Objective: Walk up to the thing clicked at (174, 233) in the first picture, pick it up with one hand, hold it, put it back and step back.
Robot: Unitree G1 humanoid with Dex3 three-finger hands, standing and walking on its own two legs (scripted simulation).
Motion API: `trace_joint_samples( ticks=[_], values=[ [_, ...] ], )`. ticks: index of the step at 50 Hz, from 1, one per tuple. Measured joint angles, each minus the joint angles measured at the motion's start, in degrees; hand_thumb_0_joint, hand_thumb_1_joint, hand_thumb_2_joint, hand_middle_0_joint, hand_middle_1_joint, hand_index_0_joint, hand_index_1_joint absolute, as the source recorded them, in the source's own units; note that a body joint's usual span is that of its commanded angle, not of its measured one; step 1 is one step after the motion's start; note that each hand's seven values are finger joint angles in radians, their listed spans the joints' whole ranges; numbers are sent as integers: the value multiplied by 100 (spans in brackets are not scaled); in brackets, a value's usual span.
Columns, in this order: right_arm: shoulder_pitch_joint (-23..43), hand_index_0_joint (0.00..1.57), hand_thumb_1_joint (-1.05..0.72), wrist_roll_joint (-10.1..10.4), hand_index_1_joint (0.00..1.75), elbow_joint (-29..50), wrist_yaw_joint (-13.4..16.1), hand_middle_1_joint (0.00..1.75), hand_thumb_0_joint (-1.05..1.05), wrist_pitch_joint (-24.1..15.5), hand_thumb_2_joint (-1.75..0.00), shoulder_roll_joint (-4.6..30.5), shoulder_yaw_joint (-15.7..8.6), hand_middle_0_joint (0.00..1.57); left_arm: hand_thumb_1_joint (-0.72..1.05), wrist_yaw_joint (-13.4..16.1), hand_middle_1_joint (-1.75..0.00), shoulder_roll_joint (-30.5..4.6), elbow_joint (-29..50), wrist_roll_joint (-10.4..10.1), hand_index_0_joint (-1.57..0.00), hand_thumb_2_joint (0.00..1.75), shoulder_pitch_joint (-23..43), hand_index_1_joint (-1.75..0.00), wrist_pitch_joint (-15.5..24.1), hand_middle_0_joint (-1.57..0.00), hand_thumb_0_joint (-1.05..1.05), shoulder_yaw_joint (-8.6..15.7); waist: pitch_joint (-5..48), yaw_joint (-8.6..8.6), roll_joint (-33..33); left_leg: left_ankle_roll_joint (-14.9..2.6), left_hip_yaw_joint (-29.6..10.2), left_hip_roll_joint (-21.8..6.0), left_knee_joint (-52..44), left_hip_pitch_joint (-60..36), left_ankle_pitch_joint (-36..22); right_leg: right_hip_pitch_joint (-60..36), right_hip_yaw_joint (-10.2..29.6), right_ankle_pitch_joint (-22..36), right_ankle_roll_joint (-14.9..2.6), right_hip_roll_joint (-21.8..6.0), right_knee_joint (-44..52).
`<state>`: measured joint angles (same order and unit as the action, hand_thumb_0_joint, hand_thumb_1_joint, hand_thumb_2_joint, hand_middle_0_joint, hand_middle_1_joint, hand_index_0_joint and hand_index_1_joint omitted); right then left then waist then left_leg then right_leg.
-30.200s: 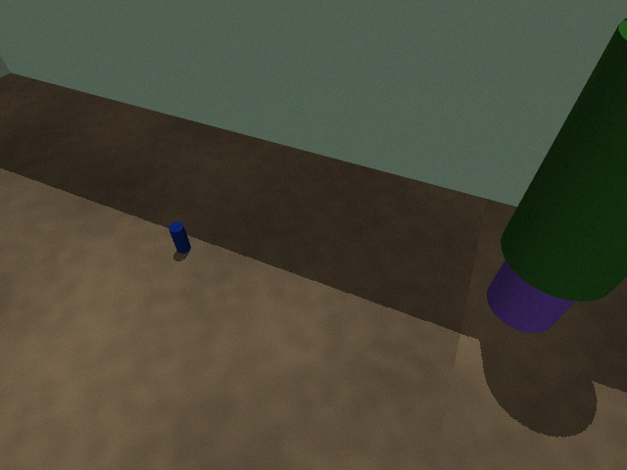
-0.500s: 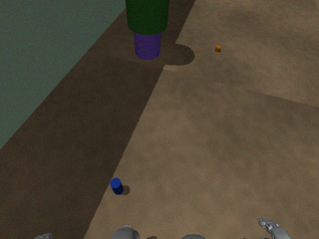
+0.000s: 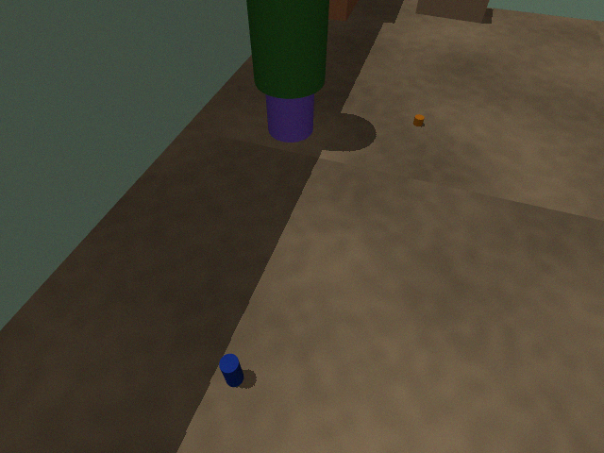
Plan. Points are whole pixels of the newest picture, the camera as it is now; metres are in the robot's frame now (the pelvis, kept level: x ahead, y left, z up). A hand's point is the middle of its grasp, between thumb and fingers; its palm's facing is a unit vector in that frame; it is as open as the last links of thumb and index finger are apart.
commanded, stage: walk up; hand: left
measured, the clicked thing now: (232, 370) +0.48 +0.22 -0.70
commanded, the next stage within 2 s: none
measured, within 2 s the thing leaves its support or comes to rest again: neither
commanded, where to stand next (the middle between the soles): +0.10 +0.01 m, yaw -1 degrees
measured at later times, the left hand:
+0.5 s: hand out of the picture +0.11 +0.27 -0.14, palm faces +0.00 -0.93 -0.37, open 7.4 cm
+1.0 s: hand out of the picture +0.15 +0.29 -0.15, palm faces +0.02 -0.91 -0.42, open 7.4 cm
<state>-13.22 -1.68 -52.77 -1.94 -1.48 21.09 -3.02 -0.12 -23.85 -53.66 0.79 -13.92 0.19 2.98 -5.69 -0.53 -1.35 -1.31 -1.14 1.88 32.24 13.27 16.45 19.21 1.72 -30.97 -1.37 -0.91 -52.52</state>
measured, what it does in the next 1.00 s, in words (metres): steps on the spot: left foot, then right foot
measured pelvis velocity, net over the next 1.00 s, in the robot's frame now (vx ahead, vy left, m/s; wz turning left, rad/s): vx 0.02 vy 0.02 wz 0.04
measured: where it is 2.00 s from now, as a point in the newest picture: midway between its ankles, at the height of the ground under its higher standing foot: outside the picture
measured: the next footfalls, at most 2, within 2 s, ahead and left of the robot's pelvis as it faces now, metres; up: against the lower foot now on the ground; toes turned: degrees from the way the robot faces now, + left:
left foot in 0.40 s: +0.04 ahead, +0.14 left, +0.00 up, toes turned +0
right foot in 0.66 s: +0.16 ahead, -0.13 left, +0.00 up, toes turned -1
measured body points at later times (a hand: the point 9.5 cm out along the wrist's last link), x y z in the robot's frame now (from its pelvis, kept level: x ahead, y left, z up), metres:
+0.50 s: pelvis +0.01 +0.01 +0.00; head +0.03 +0.01 +0.45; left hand +0.11 +0.32 -0.12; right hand +0.07 -0.30 -0.12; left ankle +0.00 +0.14 -0.73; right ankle +0.04 -0.12 -0.71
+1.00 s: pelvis +0.02 +0.02 -0.02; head +0.07 +0.01 +0.43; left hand +0.14 +0.34 -0.12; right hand +0.12 -0.30 -0.14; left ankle +0.03 +0.14 -0.73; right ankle +0.12 -0.13 -0.73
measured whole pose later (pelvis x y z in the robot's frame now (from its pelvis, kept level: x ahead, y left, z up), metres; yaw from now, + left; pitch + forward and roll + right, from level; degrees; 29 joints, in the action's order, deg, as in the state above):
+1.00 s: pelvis +0.02 +0.02 -0.02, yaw +2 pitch -3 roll +0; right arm -8.2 -0.6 -54.4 -0.1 2.2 23.3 -2.8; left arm 1.3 -22.1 -52.2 0.7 -3.7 -0.5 1.9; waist -8.6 0.1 0.7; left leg 0.2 -1.4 0.2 42.8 17.9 22.8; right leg 25.2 -0.8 -14.1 1.4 -4.3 -41.9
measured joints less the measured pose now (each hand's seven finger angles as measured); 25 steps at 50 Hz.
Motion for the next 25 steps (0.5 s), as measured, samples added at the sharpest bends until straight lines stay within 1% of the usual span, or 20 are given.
trace_joint_samples(
  ticks=[2,4,6,7,8,10,11,12,14,16,18,19,20,21,22,23,24,25],
  values=[
    [-101,21,-90,2,30,40,3,30,1,0,-90,18,25,21,90,-32,-30,-19,26,-9,-20,90,-13,-29,67,-20,1,-3,42,54,29,35,-19,-63,-103,-73,-33,86,-94,147,8,-15,243],
    [-128,21,-90,0,30,43,16,30,1,54,-90,65,44,21,90,-43,-30,-19,44,-10,-20,90,-12,-29,133,-20,1,-2,59,112,83,106,-38,-124,-73,-86,-6,24,-182,456,46,-29,830],
    [-114,21,-90,41,30,40,41,30,1,152,-90,108,70,21,90,-10,-30,-19,47,0,-20,90,24,-29,188,-20,1,5,58,129,127,196,-54,-176,187,2,143,-198,-225,1176,58,4,1641],
    [-80,21,-90,78,30,18,61,30,1,206,-90,129,76,21,90,25,-30,9,26,17,-20,90,75,-29,207,-20,1,10,27,126,194,240,-84,-230,373,55,248,-251,-260,1673,50,56,1782],
    [-36,21,-90,112,30,-23,85,30,1,267,-90,147,75,21,90,57,-30,66,-4,39,-20,90,134,-29,216,-20,1,-3,15,137,290,219,-200,-249,553,128,348,-257,-319,1709,36,110,1757],
    [49,20,-90,129,30,-94,118,30,1,381,-90,152,59,20,90,69,-30,157,-29,61,-20,90,252,-29,205,-20,1,-71,26,113,350,159,-372,-110,1175,360,981,-223,-341,1598,-1,97,1699],
    [86,20,-90,136,30,-110,123,30,1,413,-90,165,49,20,90,76,-30,208,-27,61,-20,90,313,-29,201,-20,1,-97,12,101,368,135,-431,-35,1501,462,1147,-232,-339,1585,-8,67,1717],
    [117,20,-90,145,30,-121,125,30,1,425,-90,186,38,20,90,86,-30,262,-19,59,-21,90,368,-29,202,-20,1,-120,0,94,401,113,-482,7,1745,543,1213,-247,-345,1601,2,44,1765],
    [157,20,-90,153,30,-149,119,30,1,412,-90,214,21,20,90,88,-30,340,1,68,-21,90,460,-30,214,-20,1,-148,-9,84,453,104,-518,-6,1923,616,1211,-264,-361,1653,31,9,1865],
    [155,20,-90,145,30,-205,105,30,1,377,-90,215,30,20,90,71,-30,370,20,90,-21,90,539,-30,215,-20,1,-155,6,70,457,133,-455,-109,1701,549,1192,-269,-385,1676,59,-30,1917],
    [139,20,-90,127,30,-303,92,30,1,335,-90,190,55,20,90,45,-30,360,31,93,-21,90,606,-30,191,-21,1,-153,41,53,406,167,-310,-223,1123,348,1092,-248,-404,1649,90,-84,1886],
    [131,20,-90,111,30,-356,91,30,1,304,-90,175,64,20,90,29,-30,343,29,78,-21,90,638,-30,164,-21,1,-152,58,49,367,174,-231,-254,723,200,897,-215,-407,1609,116,-117,1817],
    [127,20,-90,89,30,-409,101,30,1,262,-90,157,70,20,90,16,-30,320,18,53,-21,90,671,-30,129,-21,1,-152,68,56,318,191,-174,-251,293,44,494,-168,-405,1549,156,-161,1707],
    [158,20,-90,55,30,-481,126,30,1,225,-90,101,73,20,90,14,-30,285,-20,15,-21,90,714,-30,89,-21,1,-141,32,43,190,225,-110,-175,108,-52,120,-146,-340,1495,202,-245,1599],
    [149,20,-90,15,30,-506,115,30,1,178,-90,37,70,20,90,-12,-30,253,-42,-4,-21,90,706,-30,44,-20,1,-121,44,26,68,228,-40,-113,60,-99,78,-102,-221,1258,151,-269,1460],
    [84,20,-90,-3,30,-483,74,30,1,109,-90,-1,69,20,90,-49,-30,227,-71,5,-21,90,661,-30,12,-20,1,-103,110,46,13,180,-17,-100,58,-106,139,-16,-133,850,88,-216,1199],
    [6,20,-90,-13,30,-445,37,30,1,40,-90,-26,68,20,90,-82,-30,195,-111,21,-21,90,606,-30,-11,-20,1,-86,171,86,-7,104,-18,-117,32,-134,202,84,-89,587,47,-136,860],
    [-70,21,-90,-23,30,-404,22,30,1,-18,-90,-49,71,20,90,-107,-30,149,-150,22,-21,90,547,-30,-13,-20,1,-70,212,128,-33,51,-21,-140,-42,-191,220,176,-40,508,23,-60,578]
  ],
)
